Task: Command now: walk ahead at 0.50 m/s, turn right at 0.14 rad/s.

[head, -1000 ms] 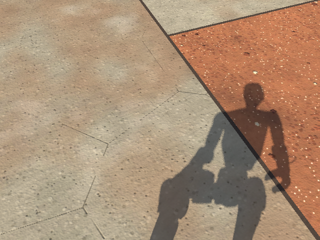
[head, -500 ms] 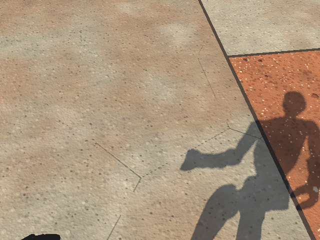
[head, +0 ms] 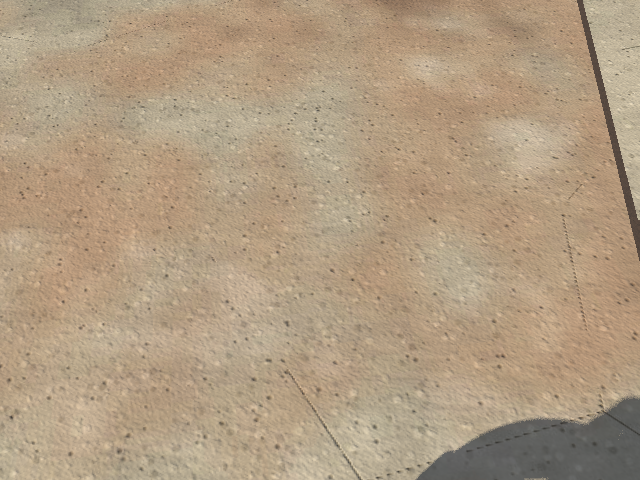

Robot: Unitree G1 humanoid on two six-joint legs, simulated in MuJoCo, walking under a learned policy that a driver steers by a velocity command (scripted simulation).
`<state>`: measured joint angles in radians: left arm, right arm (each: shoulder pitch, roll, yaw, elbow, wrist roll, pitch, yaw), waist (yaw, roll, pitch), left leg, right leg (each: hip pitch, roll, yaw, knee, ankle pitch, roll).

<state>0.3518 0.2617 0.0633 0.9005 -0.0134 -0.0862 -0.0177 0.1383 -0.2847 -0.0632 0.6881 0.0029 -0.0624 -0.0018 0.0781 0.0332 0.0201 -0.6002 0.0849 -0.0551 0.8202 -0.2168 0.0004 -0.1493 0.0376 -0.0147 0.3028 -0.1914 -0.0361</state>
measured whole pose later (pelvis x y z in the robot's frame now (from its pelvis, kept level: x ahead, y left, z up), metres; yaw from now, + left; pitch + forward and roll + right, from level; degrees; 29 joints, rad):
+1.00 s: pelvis +0.38 -0.03 -0.01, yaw -32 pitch +3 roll +1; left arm 0.17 0.31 0.08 0.64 0.00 0.04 0.02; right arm 0.13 -0.30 -0.06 0.73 -0.01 0.00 -0.03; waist 0.03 0.01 0.03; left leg -0.54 0.02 -0.10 0.81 -0.30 -0.08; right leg -0.41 0.12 0.14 0.50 -0.13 -0.06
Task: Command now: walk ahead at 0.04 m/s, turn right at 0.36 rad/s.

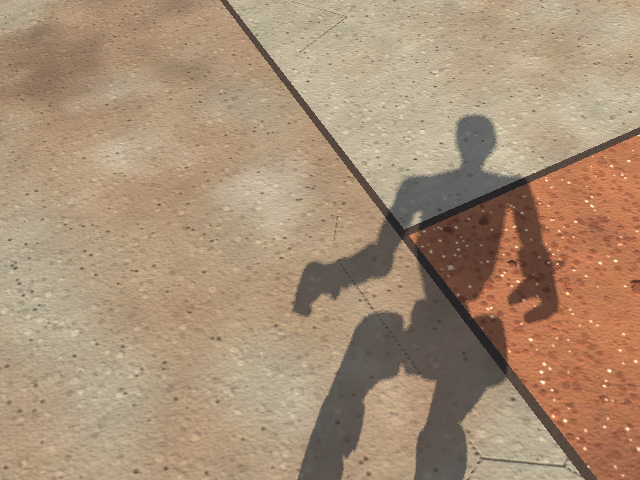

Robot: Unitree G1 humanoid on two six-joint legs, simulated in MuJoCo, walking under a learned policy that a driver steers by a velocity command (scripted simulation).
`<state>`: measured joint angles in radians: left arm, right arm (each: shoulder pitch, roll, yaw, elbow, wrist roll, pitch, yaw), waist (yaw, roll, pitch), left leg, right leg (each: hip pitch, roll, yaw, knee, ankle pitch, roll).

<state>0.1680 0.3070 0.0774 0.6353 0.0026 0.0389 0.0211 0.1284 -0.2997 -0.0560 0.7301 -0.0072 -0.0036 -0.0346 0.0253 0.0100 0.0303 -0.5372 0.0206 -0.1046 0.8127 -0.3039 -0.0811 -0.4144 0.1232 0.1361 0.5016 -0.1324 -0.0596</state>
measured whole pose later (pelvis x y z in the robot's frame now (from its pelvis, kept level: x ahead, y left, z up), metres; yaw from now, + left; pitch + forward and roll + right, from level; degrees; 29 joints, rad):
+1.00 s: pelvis +0.38 +0.01 -0.01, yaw -3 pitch +2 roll +0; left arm 0.41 0.29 0.05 0.84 -0.02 -0.05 0.00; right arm 0.06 -0.28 -0.04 0.68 0.01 -0.09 0.04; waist 0.06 0.00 0.04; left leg -0.49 -0.02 0.05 0.59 -0.15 0.07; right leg -0.17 0.01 0.07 1.00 -0.51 -0.02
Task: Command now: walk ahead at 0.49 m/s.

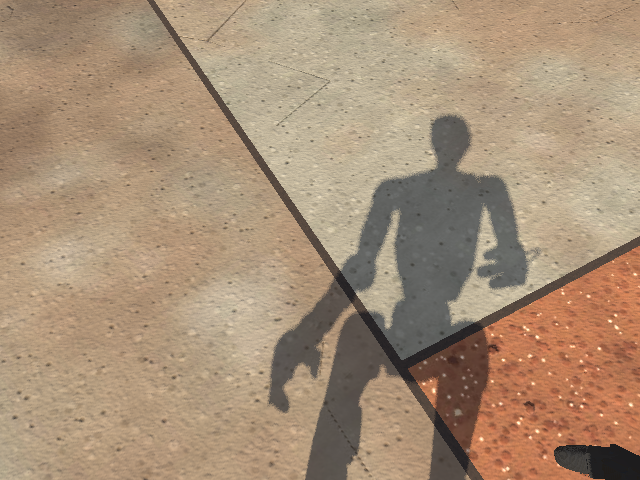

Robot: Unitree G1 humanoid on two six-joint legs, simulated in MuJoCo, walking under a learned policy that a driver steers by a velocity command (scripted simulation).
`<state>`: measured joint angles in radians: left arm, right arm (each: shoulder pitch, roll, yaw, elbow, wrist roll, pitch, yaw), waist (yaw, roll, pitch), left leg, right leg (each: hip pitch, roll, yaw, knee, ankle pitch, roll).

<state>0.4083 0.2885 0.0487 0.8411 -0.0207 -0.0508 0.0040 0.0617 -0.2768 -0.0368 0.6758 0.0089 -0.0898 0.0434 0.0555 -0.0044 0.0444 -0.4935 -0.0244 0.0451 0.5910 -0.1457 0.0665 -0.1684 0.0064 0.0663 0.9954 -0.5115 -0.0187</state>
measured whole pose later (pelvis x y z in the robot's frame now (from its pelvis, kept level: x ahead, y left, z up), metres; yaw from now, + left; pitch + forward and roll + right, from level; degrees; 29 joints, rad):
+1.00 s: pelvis +0.54 -0.02 +0.00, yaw +13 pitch +2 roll -2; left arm 0.26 0.29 0.06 0.85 0.00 -0.03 0.04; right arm 0.10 -0.28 -0.06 0.67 0.00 -0.05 0.05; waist 0.04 0.03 0.06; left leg -0.51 -0.02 0.03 0.56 -0.05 0.09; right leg -0.07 -0.03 -0.20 0.69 -0.51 0.02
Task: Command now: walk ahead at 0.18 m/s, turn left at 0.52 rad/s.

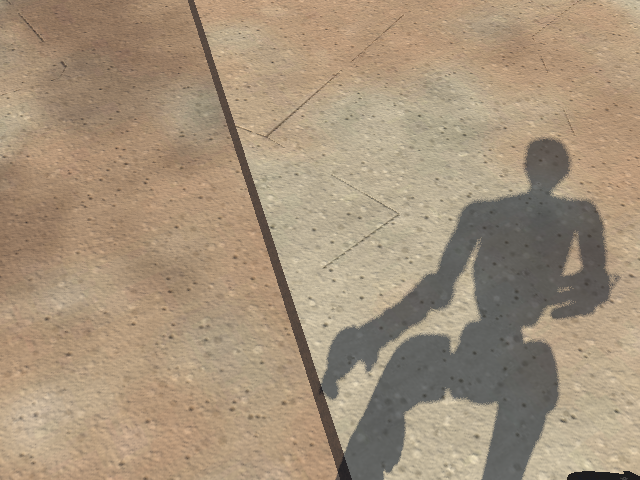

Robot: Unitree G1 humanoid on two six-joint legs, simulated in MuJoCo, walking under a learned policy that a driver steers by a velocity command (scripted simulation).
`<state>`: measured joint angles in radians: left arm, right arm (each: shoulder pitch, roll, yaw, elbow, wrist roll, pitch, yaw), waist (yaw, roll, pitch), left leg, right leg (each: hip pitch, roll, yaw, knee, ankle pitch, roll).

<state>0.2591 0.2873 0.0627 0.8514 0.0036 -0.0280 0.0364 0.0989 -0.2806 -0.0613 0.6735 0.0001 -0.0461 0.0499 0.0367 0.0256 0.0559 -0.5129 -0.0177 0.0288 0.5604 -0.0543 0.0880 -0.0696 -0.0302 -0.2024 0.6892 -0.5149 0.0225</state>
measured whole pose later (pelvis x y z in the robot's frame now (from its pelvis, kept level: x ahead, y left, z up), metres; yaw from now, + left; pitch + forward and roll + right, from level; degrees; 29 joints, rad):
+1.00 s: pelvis +0.14 -0.05 +0.02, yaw +8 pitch -2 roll +0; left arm 0.17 0.23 0.02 0.89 0.01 -0.02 0.01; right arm 0.18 -0.23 -0.05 0.86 -0.01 0.02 -0.03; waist 0.00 0.00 0.04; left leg -0.23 -0.04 -0.11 0.53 -0.27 -0.01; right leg -0.19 0.01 0.01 0.52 -0.31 -0.01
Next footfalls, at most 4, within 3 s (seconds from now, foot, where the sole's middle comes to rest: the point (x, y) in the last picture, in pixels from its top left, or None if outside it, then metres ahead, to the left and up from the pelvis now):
0.42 right None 0.17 -0.16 -0.75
2.94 left None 0.22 0.10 -0.75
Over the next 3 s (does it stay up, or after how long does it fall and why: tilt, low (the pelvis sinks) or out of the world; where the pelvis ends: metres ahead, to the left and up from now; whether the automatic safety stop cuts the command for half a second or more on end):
stays up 0.21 0.00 0.02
